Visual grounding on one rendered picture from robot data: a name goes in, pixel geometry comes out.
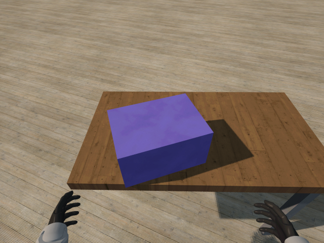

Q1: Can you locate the carton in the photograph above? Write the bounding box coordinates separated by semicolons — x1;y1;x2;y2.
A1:
107;94;214;188

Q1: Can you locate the table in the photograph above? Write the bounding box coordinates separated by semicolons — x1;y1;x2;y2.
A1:
67;92;324;235

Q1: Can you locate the robot left forearm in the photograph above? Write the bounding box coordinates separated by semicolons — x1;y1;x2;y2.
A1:
36;222;68;243

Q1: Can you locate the left robot hand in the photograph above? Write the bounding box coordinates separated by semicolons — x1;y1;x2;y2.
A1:
48;191;80;227

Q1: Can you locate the right robot hand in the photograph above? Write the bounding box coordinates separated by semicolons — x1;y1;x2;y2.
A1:
254;200;299;243

